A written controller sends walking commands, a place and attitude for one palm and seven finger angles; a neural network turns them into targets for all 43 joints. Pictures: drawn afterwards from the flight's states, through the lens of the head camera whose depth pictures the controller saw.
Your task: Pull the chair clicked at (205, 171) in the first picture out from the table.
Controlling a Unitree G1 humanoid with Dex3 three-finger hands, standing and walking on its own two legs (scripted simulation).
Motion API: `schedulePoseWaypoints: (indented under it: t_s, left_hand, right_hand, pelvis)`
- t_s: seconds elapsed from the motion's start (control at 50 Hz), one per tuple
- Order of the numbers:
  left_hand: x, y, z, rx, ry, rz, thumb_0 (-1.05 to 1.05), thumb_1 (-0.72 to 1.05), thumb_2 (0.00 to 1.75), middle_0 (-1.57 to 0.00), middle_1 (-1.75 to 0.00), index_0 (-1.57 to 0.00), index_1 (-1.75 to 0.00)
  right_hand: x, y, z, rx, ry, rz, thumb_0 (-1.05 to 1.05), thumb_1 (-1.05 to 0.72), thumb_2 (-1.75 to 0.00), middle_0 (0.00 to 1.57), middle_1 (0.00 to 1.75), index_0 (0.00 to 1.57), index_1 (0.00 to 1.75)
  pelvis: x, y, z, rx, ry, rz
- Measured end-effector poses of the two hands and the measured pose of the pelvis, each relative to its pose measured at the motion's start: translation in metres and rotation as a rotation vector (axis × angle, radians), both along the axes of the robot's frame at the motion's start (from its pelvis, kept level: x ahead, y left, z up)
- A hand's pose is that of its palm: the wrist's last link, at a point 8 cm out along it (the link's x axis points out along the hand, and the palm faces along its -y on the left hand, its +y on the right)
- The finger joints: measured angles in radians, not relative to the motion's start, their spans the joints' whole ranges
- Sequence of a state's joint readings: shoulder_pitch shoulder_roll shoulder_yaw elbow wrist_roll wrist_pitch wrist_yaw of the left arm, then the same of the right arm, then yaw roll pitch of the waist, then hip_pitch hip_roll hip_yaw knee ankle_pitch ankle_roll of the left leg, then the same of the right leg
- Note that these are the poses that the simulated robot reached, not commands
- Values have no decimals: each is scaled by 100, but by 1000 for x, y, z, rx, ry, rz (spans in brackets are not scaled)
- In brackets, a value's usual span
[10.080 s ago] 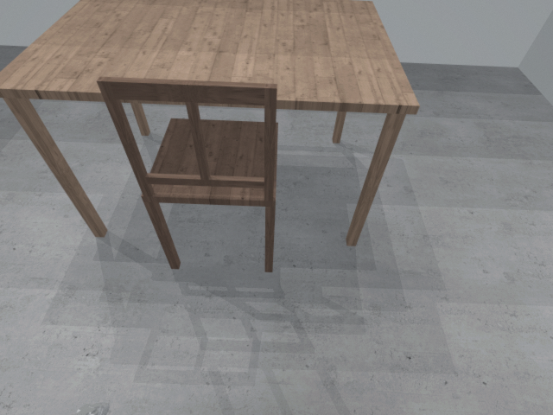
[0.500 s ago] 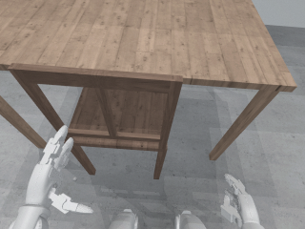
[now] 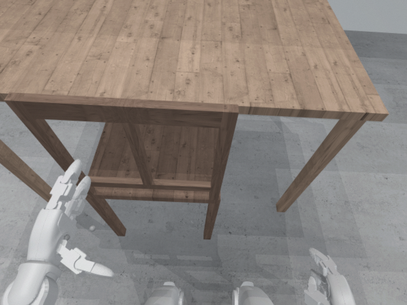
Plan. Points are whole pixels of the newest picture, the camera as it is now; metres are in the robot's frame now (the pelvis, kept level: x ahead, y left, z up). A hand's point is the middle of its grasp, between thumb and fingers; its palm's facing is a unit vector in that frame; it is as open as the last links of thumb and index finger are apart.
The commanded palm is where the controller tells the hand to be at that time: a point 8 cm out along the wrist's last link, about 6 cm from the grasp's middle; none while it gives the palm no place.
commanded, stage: raise the hand toward the chair's back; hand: left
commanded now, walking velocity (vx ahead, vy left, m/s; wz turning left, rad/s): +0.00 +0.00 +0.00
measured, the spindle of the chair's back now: (140, 156) +0.43 +0.17 -0.03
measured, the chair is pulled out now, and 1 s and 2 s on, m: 0.00 0.00 0.00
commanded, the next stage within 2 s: aim the fingers beside a spindle in 0.26 s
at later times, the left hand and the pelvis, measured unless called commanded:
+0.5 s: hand (94, 233) +0.24 +0.20 +0.04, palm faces +0.01 -1.00 -0.04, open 16.9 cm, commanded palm +0.22 +0.25 +0.04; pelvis -0.01 -0.01 +0.00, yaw +1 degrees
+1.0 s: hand (118, 228) +0.25 +0.17 +0.02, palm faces -0.03 -1.00 -0.04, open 16.9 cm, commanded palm +0.23 +0.22 +0.02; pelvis -0.01 -0.01 -0.02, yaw +0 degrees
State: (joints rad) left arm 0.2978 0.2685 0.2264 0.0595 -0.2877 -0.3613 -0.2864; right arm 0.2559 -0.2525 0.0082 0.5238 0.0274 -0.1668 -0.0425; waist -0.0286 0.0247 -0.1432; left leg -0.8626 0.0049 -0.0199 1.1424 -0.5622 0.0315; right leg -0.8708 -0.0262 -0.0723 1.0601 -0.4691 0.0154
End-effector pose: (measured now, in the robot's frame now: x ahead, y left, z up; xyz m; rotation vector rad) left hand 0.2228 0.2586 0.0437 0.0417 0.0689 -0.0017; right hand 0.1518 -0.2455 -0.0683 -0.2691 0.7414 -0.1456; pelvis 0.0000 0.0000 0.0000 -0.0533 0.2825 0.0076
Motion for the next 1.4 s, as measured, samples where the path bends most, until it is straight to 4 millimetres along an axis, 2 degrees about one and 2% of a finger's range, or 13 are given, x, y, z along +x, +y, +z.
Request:
schedulePoseWaypoints:
  t_s: [0.44,0.68,1.06,1.4]
  left_hand:
    - [-9,-3,0,6,-16,13,-1,-50,30,-6,-8,-6,-8]
    - [-2,-18,-9,-10,-22,-16,-1,-50,30,-6,-8,-6,-8]
    - [10,-40,-22,-6,-35,-25,-1,-50,30,-6,-8,-6,-8]
    - [21,-50,-38,-8,-35,-22,-1,-50,30,-6,-8,-6,-8]
  right_hand:
    - [11,8,-4,26,-32,38,1,-90,-90,20,30,20,30]
    - [6,1,-10,14,-18,27,1,-90,-90,20,30,20,30]
    - [1,2,-29,35,22,32,1,-91,-90,20,30,20,30]
    - [0,-6,-40,27,53,30,1,-91,-90,20,30,20,30]
  pelvis:
    - [-5,-5,-3,1,0,8]
    - [-6,-6,-9,3,15,4]
    - [-9,-8,-20,10,48,-2]
    - [-12,-13,-30,13,70,-4]
